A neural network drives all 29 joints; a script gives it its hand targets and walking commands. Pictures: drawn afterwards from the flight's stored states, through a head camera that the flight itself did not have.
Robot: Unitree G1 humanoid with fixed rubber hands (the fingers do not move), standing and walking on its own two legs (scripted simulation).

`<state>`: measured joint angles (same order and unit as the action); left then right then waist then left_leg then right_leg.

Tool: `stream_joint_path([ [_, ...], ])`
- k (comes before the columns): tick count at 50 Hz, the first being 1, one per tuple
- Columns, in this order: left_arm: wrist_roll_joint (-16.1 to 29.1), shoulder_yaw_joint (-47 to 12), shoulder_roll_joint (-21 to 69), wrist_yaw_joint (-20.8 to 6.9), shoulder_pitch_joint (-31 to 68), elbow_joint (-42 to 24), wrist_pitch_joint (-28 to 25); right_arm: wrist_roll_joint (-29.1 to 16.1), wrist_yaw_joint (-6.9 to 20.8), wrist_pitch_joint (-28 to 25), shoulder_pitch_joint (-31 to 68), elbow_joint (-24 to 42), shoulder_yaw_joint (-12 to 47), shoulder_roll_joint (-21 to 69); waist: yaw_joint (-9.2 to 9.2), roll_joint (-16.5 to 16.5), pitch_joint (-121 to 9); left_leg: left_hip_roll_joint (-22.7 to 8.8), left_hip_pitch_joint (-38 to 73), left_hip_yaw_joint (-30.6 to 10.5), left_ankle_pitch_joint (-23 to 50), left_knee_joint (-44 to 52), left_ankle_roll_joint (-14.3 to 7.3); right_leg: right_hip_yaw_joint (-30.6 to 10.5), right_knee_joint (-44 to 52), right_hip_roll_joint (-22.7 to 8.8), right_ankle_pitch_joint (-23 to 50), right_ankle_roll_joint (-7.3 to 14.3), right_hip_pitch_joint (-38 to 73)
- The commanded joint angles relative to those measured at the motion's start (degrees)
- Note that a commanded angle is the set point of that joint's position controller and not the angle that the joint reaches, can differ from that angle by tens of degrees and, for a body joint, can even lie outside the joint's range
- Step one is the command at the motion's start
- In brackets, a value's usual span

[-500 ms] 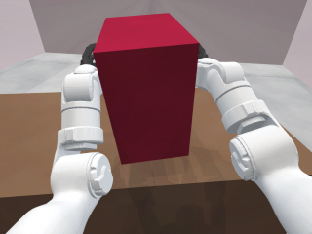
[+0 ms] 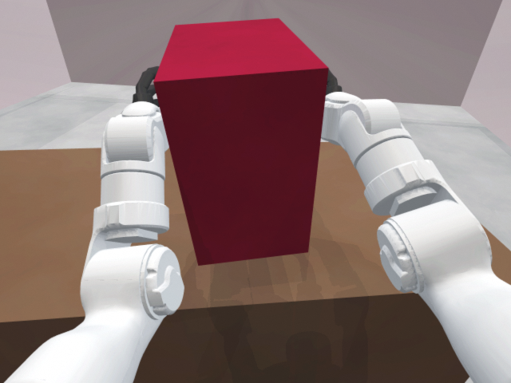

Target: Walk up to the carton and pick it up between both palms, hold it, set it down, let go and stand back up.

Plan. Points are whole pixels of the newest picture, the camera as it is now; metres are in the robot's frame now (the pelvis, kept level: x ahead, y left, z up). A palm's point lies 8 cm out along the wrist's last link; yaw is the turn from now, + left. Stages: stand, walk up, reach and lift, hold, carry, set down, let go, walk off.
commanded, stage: hold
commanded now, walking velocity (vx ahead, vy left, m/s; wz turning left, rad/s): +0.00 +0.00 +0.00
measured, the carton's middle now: (240, 136) +0.40 +0.01 +0.28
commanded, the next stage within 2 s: none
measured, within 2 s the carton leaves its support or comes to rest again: neither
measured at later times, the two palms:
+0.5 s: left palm (147, 113) +0.38 +0.14 +0.33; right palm (329, 107) +0.37 -0.12 +0.33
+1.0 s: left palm (145, 120) +0.38 +0.14 +0.32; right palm (327, 112) +0.37 -0.12 +0.33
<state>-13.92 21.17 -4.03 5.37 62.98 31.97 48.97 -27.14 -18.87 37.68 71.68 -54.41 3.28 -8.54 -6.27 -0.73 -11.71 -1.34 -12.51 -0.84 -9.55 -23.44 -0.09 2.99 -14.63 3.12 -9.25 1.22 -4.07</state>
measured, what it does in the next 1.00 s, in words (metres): stands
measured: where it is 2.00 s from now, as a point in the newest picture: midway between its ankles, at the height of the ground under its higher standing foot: outside the picture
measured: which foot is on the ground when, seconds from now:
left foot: down 0.00-1.00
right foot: down 0.00-1.00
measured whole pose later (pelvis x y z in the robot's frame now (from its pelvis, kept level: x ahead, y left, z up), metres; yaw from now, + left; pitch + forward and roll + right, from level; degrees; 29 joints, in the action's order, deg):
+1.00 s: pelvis +0.00 +0.00 +0.00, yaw +0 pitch -2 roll -2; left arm -14.0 21.3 -3.3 5.8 62.2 30.4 50.2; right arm -27.2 -19.1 38.7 71.1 -53.6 2.8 -8.5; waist -5.8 -0.5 -11.7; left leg -1.2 -12.2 -0.6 -9.8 -23.6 -0.3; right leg 2.7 -15.0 3.0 -9.5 1.1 -3.9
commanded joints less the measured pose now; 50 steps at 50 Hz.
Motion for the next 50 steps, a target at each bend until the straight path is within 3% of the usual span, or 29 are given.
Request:
stream_joint_path([
  [1,10.83,-17.06,33.88,-8.6,45.23,-6.33,-2.55,-9.39,6.2,-2.27,47.26,22.04,5.97,35.45,-0.2,4.39,-18.56,2.72,15.97,-2.38,15.51,0.1,3.55,-3.53,1.23,1.5,12.75,-4.84,-1.92],
  [3,11.17,-18.84,34.97,-8.1,44.66,-8.4,-2.5,-9.67,6.22,-2.29,45.42,22.66,6.35,36.34,-0.34,5.97,-19.06,2.5,16.13,-2.5,16.18,0.0,3.69,-3.45,1.09,1.51,13.14,-4.72,-2.76],
  [5,10.84,-17.7,34.17,-8.09,44.12,-8.0,-2.28,-9.11,6.18,-1.68,43.97,21.39,6.19,36.55,0.53,4.95,-17.87,2.26,15.33,-2.59,15.49,0.49,3.58,-3.46,1.55,1.66,12.52,-5.04,-2.11],
  [10,11.35,-18.67,35.57,-7.94,44.42,-8.11,-2.08,-8.36,6.54,-1.62,44.87,21.46,5.47,36.53,0.06,5.19,-18.42,2.46,15.39,-2.81,12.59,0.91,3.69,-3.69,1.84,1.65,9.72,-4.47,-3.43],
  [12,9.43,-15.41,33.8,-8.16,45.04,-3.37,-2.04,-6.79,6.66,-1.4,45.77,17.69,3.52,35.49,0.23,4.01,-14.75,2.38,13.27,-2.44,8.75,1.61,3.15,-3.77,2.59,1.17,5.96,-4.82,-4.28],
  [16,10.14,-15.26,34.11,-8.06,47.22,-1.79,-3.22,-5.95,6.98,-2.42,48.94,17.67,2.87,35.74,0.52,4.29,-17.3,2.34,12.48,-2.3,8.08,1.66,2.74,-4.0,2.12,0.74,5.69,-4.49,-3.97],
  [17,9.75,-14.52,33.91,-8.13,45.6,-0.2,-3.31,-5.03,7.13,-2.0,45.96,14.62,2.2,35.52,-0.21,4.52,-14.18,2.07,11.61,-2.58,7.02,2.39,2.93,-3.89,2.4,1.04,4.88,-4.34,-5.09],
  [20,9.43,-13.95,34.16,-8.27,45.98,1.0,-3.88,-4.52,7.58,-2.8,46.45,12.24,0.71,33.92,-0.07,5.7,-15.6,1.47,11.45,-2.88,7.39,2.52,3.32,-3.54,1.96,1.45,5.11,-3.92,-3.29],
  [22,10.67,-15.9,34.58,-8.34,47.01,-2.19,-4.32,-5.92,7.34,-3.31,47.4,15.42,3.12,36.44,-0.43,5.08,-20.14,2.17,12.16,-2.62,11.0,1.28,2.91,-3.83,1.54,0.94,9.47,-4.29,-1.65],
  [23,9.42,-13.09,32.71,-8.54,46.37,0.72,-4.2,-5.72,6.96,-2.96,47.15,14.2,2.16,35.69,-0.1,3.41,-17.68,2.63,12.24,-2.04,10.32,0.68,2.61,-4.01,1.84,0.71,9.8,-4.65,-1.97],
  [30,9.94,-14.41,32.52,-8.76,46.19,-1.71,-4.09,-7.06,6.83,-3.24,47.86,17.85,3.96,35.98,0.76,4.06,-18.84,2.72,12.89,-2.27,12.25,1.27,2.75,-3.84,1.49,0.87,10.1,-4.77,-1.51],
  [32,10.09,-15.22,33.48,-8.24,43.56,-2.78,-3.8,-7.46,6.71,-3.3,46.45,18.67,4.74,35.88,0.67,4.92,-19.04,2.37,14.42,-2.68,15.52,0.6,3.06,-3.73,1.46,1.14,12.83,-4.5,-1.52],
  [33,9.83,-15.19,33.47,-8.34,44.22,-2.75,-3.55,-7.07,6.59,-3.04,45.12,17.27,3.69,34.8,-0.32,5.47,-17.81,2.44,14.65,-2.25,15.24,0.29,3.5,-3.68,1.42,1.16,13.13,-4.54,-1.7],
  [36,9.74,-15.13,33.34,-8.7,43.8,-2.9,-3.12,-7.16,6.61,-2.87,45.47,18.25,4.05,35.15,-0.02,4.56,-17.17,2.58,13.61,-2.38,13.35,0.4,3.43,-3.8,1.4,1.22,11.21,-4.68,-1.76],
  [37,10.91,-16.83,33.99,-8.71,44.42,-5.02,-3.27,-7.78,6.32,-3.27,46.78,20.84,5.29,36.01,-0.86,4.63,-20.24,2.86,15.03,-2.39,15.84,-0.41,3.43,-3.85,0.79,1.14,14.6,-4.76,-0.63],
  [38,11.26,-17.5,34.34,-8.53,44.73,-6.88,-3.29,-8.85,6.07,-3.16,46.62,22.21,6.02,36.68,-0.03,4.54,-21.67,2.92,16.1,-2.55,17.13,-0.86,3.43,-3.83,0.36,1.27,16.34,-5.0,-0.75],
  [41,10.34,-17.53,34.11,-8.49,42.51,-6.64,-2.19,-8.51,6.05,-1.96,42.6,19.5,5.23,35.0,-0.95,5.93,-16.46,2.5,15.53,-2.71,17.58,0.11,4.22,-3.42,1.04,1.67,14.3,-4.68,-2.07],
  [43,11.49,-18.82,34.77,-8.48,44.05,-8.05,-2.17,-8.74,5.97,-1.92,44.39,21.02,5.71,35.7,-1.38,6.38,-18.72,2.41,16.27,-2.87,16.78,-0.13,4.23,-3.26,0.84,1.83,13.76,-4.39,-1.56],
  [45,11.62,-19.39,35.7,-8.23,43.1,-8.94,-1.84,-9.58,6.1,-1.75,45.09,23.46,6.72,35.6,-0.47,5.85,-18.84,2.16,16.15,-3.21,17.12,0.25,4.39,-3.12,0.82,2.19,13.78,-4.36,-1.43],
  [46,10.92,-18.5,34.99,-8.23,42.64,-7.21,-1.66,-8.87,6.2,-1.36,44.1,21.24,5.69,35.5,-0.69,6.06,-17.02,2.18,15.67,-3.2,15.81,0.53,4.3,-3.48,1.47,1.89,12.36,-4.39,-2.4],
  [47,9.8,-17.0,33.3,-8.23,43.01,-6.23,-1.66,-8.55,6.4,-1.11,43.92,19.56,5.83,35.27,0.65,4.99,-15.11,2.22,14.39,-2.83,13.13,1.28,3.98,-3.32,1.82,1.73,9.71,-4.62,-2.9],
  [50,10.52,-18.19,35.35,-7.99,44.51,-7.04,-1.94,-8.16,6.83,-1.61,44.69,19.86,5.16,35.64,-0.14,5.71,-16.85,1.8,13.87,-3.04,11.98,1.59,3.96,-3.22,1.63,2.12,8.85,-4.42,-2.38],
])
